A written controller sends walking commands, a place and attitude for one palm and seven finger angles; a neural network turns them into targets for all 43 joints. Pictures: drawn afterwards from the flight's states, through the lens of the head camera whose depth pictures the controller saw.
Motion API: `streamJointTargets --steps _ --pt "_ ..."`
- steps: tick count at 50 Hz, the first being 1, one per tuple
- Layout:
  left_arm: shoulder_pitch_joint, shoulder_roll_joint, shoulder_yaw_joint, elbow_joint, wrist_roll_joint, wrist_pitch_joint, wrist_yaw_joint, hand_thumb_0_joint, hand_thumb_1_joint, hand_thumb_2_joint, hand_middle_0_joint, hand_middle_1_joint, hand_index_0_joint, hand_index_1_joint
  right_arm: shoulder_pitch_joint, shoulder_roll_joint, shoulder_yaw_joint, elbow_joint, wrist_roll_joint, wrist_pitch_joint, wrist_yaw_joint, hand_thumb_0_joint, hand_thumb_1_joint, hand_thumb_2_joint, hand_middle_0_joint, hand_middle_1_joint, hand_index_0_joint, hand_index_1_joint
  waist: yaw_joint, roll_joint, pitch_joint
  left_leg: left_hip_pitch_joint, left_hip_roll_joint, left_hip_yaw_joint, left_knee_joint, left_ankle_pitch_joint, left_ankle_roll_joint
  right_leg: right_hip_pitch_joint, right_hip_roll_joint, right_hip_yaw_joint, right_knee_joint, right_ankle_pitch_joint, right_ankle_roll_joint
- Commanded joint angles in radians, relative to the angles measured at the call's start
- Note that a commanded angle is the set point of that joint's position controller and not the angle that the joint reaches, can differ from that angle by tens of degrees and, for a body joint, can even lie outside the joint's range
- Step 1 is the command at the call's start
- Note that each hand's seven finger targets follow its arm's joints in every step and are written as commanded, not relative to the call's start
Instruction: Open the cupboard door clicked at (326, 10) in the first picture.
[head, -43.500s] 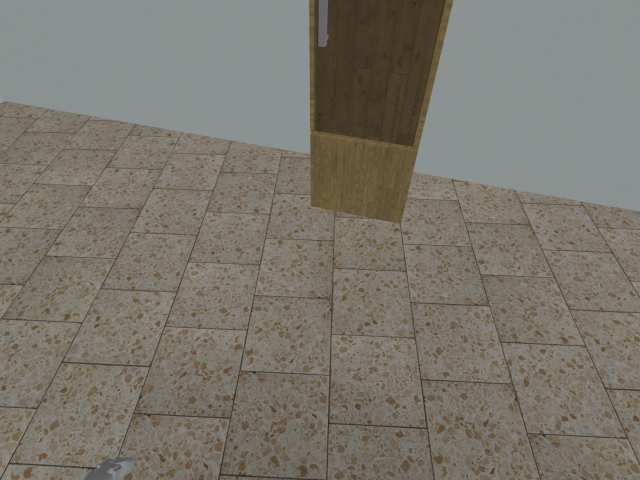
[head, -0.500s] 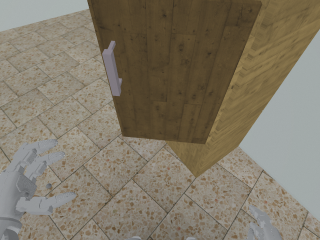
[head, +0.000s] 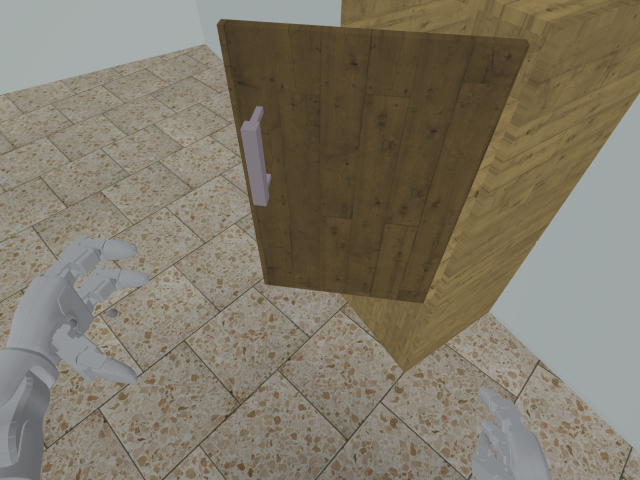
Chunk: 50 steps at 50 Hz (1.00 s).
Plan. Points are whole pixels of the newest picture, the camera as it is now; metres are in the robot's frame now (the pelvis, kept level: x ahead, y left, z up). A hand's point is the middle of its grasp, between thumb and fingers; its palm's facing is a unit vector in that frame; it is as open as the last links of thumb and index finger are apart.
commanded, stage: raise the hand with hooked fingers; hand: left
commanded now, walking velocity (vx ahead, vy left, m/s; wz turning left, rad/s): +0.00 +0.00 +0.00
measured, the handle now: (259, 158) +0.55 +0.14 +0.09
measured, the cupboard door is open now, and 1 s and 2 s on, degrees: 49 49 49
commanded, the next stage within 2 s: move the hooked fingers beside the handle in 0.64 s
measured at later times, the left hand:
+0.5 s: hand (104, 282) +0.30 +0.27 +0.11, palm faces +0.00 -1.00 -0.04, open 14.0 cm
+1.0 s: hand (127, 260) +0.33 +0.26 +0.11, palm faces -0.02 -1.00 -0.02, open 14.0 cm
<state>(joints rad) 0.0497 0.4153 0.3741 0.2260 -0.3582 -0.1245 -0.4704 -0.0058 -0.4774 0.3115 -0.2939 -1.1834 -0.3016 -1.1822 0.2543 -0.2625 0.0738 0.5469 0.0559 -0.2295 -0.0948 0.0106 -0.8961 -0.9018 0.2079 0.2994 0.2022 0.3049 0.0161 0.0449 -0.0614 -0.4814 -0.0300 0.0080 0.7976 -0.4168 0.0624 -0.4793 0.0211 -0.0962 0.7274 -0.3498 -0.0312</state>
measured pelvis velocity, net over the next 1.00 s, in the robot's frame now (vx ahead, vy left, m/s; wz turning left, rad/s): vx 0.00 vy -0.01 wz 0.00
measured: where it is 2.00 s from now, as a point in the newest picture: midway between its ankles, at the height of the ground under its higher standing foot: outside the picture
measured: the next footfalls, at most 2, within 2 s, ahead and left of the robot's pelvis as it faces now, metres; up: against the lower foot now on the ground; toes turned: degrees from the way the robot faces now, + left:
none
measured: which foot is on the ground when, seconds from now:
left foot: down 0.00-1.00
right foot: down 0.00-1.00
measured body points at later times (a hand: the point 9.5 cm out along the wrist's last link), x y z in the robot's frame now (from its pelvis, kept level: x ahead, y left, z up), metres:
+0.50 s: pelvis +0.00 +0.00 +0.01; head +0.03 +0.00 +0.46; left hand +0.29 +0.33 +0.11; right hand +0.15 -0.25 -0.07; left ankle -0.01 +0.07 -0.71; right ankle +0.01 -0.10 -0.71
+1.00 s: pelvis +0.00 -0.01 +0.01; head +0.03 -0.01 +0.46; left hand +0.32 +0.31 +0.11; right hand +0.15 -0.26 -0.07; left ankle -0.01 +0.07 -0.71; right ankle +0.01 -0.10 -0.71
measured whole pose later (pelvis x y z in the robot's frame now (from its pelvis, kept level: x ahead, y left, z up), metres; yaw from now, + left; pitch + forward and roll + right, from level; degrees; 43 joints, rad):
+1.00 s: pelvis +0.00 -0.01 +0.01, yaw +0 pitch +6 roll -1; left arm -0.24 0.46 0.41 0.51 -0.33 -0.15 -0.51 -0.01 -0.50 0.30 -0.30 -1.20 -0.30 -1.20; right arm 0.26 -0.29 0.06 0.60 0.06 -0.19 -0.11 0.01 -0.90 -0.90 0.21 0.30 0.20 0.30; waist 0.00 0.02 -0.04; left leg -0.45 -0.03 0.00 0.73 -0.38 0.05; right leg -0.46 0.03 -0.10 0.68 -0.32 -0.05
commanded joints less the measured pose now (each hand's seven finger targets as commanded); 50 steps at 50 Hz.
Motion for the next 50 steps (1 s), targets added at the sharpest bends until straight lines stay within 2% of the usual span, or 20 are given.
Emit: streamJointTargets --steps 1,3,5,6,7,9,11,13,16,20,23,29,35,37,39,44,46,47,49,50 --pt "-0.309 0.309 0.164 -0.206 -0.034 -0.126 0.006 0.000 -0.500 0.300 -0.300 -1.200 -0.300 -1.200 -0.038 -0.147 -0.067 -0.121 0.003 -0.055 -0.013 0.000 -0.900 -0.900 0.200 0.300 0.200 0.300 -0.007 0.068 -0.226 0.155 0.039 -0.091 -0.165 0.338 -0.060 0.109 0.003 0.044 -0.093 0.205 -0.012" --pt "-0.303 0.290 0.153 -0.078 -0.035 -0.093 -0.013 0.000 -0.500 0.300 -0.300 -1.200 -0.300 -1.200 -0.039 -0.156 -0.068 -0.107 0.010 -0.047 -0.018 0.000 -0.900 -0.900 0.200 0.300 0.200 0.300 -0.014 0.029 -0.150 0.114 0.038 -0.087 -0.178 0.279 -0.054 0.083 -0.003 0.042 -0.110 0.171 -0.008" --pt "-0.336 0.298 0.142 -0.002 -0.028 -0.045 -0.039 0.000 -0.500 0.300 -0.300 -1.200 -0.300 -1.200 -0.042 -0.165 -0.068 -0.105 0.016 -0.040 -0.022 0.000 -0.900 -0.900 0.200 0.300 0.200 0.300 -0.009 0.048 -0.118 0.099 0.033 -0.087 -0.189 0.248 -0.052 0.087 -0.009 0.049 -0.125 0.148 -0.014" --pt "-0.363 0.286 0.116 0.012 -0.022 -0.022 -0.056 0.000 -0.500 0.300 -0.300 -1.200 -0.300 -1.200 -0.041 -0.167 -0.068 -0.109 0.021 -0.035 -0.024 0.000 -0.900 -0.900 0.200 0.300 0.200 0.300 -0.018 0.054 -0.128 0.108 0.033 -0.083 -0.197 0.247 -0.049 0.084 -0.011 0.047 -0.130 0.147 -0.011" --pt "-0.393 0.310 0.125 0.005 -0.019 -0.009 -0.062 0.000 -0.500 0.300 -0.300 -1.200 -0.300 -1.200 -0.042 -0.170 -0.070 -0.115 0.022 -0.034 -0.025 0.000 -0.900 -0.900 0.200 0.300 0.200 0.300 -0.013 0.061 -0.149 0.116 0.032 -0.087 -0.199 0.254 -0.048 0.094 -0.014 0.048 -0.132 0.151 -0.010" --pt "-0.360 0.289 0.103 0.013 -0.014 0.010 -0.075 0.000 -0.500 0.300 -0.300 -1.200 -0.300 -1.200 -0.038 -0.169 -0.072 -0.131 0.019 -0.037 -0.021 0.000 -0.900 -0.900 0.200 0.300 0.200 0.300 -0.008 0.039 -0.174 0.121 0.031 -0.088 -0.195 0.279 -0.044 0.100 -0.014 0.046 -0.129 0.169 -0.009" --pt "-0.342 0.295 0.114 -0.044 -0.019 -0.012 -0.076 0.000 -0.500 0.300 -0.300 -1.200 -0.300 -1.200 -0.030 -0.166 -0.076 -0.140 0.014 -0.043 -0.012 0.000 -0.900 -0.900 0.200 0.300 0.200 0.300 0.000 0.011 -0.232 0.154 0.033 -0.088 -0.188 0.352 -0.045 0.136 -0.008 0.049 -0.125 0.226 -0.009" --pt "-0.340 0.321 0.147 -0.110 -0.029 -0.049 -0.064 0.000 -0.500 0.300 -0.300 -1.200 -0.300 -1.200 -0.032 -0.165 -0.081 -0.144 0.008 -0.049 -0.004 0.000 -0.900 -0.900 0.200 0.300 0.200 0.300 0.008 0.033 -0.266 0.178 0.033 -0.091 -0.183 0.385 -0.054 0.140 -0.006 0.048 -0.115 0.247 -0.009" --pt "-0.335 0.342 0.192 -0.121 -0.039 -0.094 -0.037 0.000 -0.500 0.300 -0.300 -1.200 -0.300 -1.200 -0.027 -0.162 -0.080 -0.130 0.003 -0.048 0.001 0.000 -0.900 -0.900 0.200 0.300 0.200 0.300 0.013 0.036 -0.250 0.178 0.036 -0.084 -0.192 0.391 -0.059 0.147 0.000 0.047 -0.116 0.251 -0.013" --pt "-0.355 0.343 0.190 -0.083 -0.024 -0.087 -0.018 0.000 -0.500 0.300 -0.300 -1.200 -0.300 -1.200 -0.021 -0.166 -0.082 -0.118 0.004 -0.043 -0.004 0.000 -0.900 -0.900 0.200 0.300 0.200 0.300 0.009 0.063 -0.195 0.157 0.034 -0.078 -0.200 0.350 -0.060 0.126 -0.006 0.050 -0.124 0.224 -0.014" --pt "-0.370 0.304 0.138 -0.092 -0.006 -0.069 -0.026 0.000 -0.500 0.300 -0.300 -1.200 -0.300 -1.200 -0.022 -0.161 -0.082 -0.121 0.009 -0.042 -0.009 0.000 -0.900 -0.900 0.200 0.300 0.200 0.300 -0.006 0.110 -0.196 0.181 0.037 -0.080 -0.206 0.348 -0.056 0.104 -0.008 0.048 -0.128 0.214 -0.011" --pt "-0.355 0.302 0.148 -0.081 -0.026 -0.069 -0.044 0.000 -0.500 0.300 -0.300 -1.200 -0.300 -1.200 -0.025 -0.164 -0.082 -0.118 0.009 -0.044 -0.016 0.000 -0.900 -0.900 0.200 0.300 0.200 0.300 -0.010 0.013 -0.218 0.172 0.034 -0.078 -0.193 0.355 -0.046 0.134 -0.005 0.052 -0.135 0.252 -0.004" --pt "-0.367 0.315 0.156 -0.019 -0.027 -0.063 -0.052 0.000 -0.500 0.300 -0.300 -1.200 -0.300 -1.200 -0.034 -0.167 -0.079 -0.112 0.008 -0.036 -0.015 0.000 -0.900 -0.900 0.200 0.300 0.200 0.300 -0.005 0.014 -0.185 0.133 0.026 -0.062 -0.186 0.324 -0.042 0.138 -0.011 0.067 -0.139 0.248 -0.008" --pt "-0.377 0.299 0.138 -0.048 -0.022 -0.066 -0.053 0.000 -0.500 0.300 -0.300 -1.200 -0.300 -1.200 -0.034 -0.160 -0.080 -0.118 0.010 -0.035 -0.013 0.000 -0.900 -0.900 0.200 0.300 0.200 0.300 -0.008 0.042 -0.219 0.155 0.026 -0.061 -0.186 0.347 -0.041 0.145 -0.012 0.065 -0.134 0.266 -0.007" --pt "-0.425 0.303 0.127 -0.071 -0.016 -0.075 -0.049 0.000 -0.500 0.300 -0.300 -1.200 -0.300 -1.200 -0.031 -0.161 -0.080 -0.115 0.009 -0.036 -0.016 0.000 -0.900 -0.900 0.200 0.300 0.200 0.300 -0.016 0.059 -0.231 0.165 0.027 -0.065 -0.182 0.353 -0.043 0.133 -0.012 0.062 -0.130 0.266 -0.005" --pt "-0.582 0.328 0.124 0.039 -0.004 -0.089 -0.039 0.000 -0.500 0.300 -0.300 -1.200 -0.300 -1.200 -0.016 -0.168 -0.076 -0.082 0.011 -0.021 -0.031 0.000 -0.900 -0.900 0.200 0.300 0.200 0.300 -0.049 0.016 -0.173 0.118 0.027 -0.066 -0.184 0.251 -0.035 0.093 -0.012 0.071 -0.145 0.179 -0.002" --pt "-0.612 0.352 0.135 0.050 0.004 -0.095 -0.036 0.000 -0.500 0.300 -0.300 -1.200 -0.300 -1.200 -0.009 -0.166 -0.077 -0.079 0.011 -0.016 -0.030 0.000 -0.900 -0.900 0.200 0.300 0.200 0.300 -0.040 0.031 -0.221 0.127 0.025 -0.062 -0.181 0.264 -0.033 0.125 -0.014 0.082 -0.144 0.190 -0.003" --pt "-0.612 0.319 0.103 0.060 0.007 -0.093 -0.038 0.000 -0.500 0.300 -0.300 -1.200 -0.300 -1.200 -0.013 -0.162 -0.075 -0.086 0.011 -0.017 -0.028 0.000 -0.900 -0.900 0.200 0.300 0.200 0.300 -0.039 0.065 -0.234 0.136 0.021 -0.059 -0.179 0.271 -0.034 0.124 -0.017 0.083 -0.141 0.201 -0.004" --pt "-0.625 0.323 0.101 0.093 0.014 -0.093 -0.038 0.000 -0.500 0.300 -0.300 -1.200 -0.300 -1.200 -0.004 -0.165 -0.077 -0.080 0.010 -0.012 -0.027 0.000 -0.900 -0.900 0.200 0.300 0.200 0.300 -0.040 0.057 -0.247 0.141 0.023 -0.061 -0.177 0.292 -0.036 0.122 -0.017 0.077 -0.134 0.222 -0.005" --pt "-0.610 0.354 0.122 0.116 0.017 -0.092 -0.037 0.000 -0.500 0.300 -0.300 -1.200 -0.300 -1.200 0.005 -0.170 -0.077 -0.078 0.008 -0.007 -0.024 0.000 -0.900 -0.900 0.200 0.300 0.200 0.300 -0.028 0.035 -0.258 0.122 0.024 -0.061 -0.171 0.304 -0.036 0.154 -0.018 0.083 -0.130 0.236 -0.008"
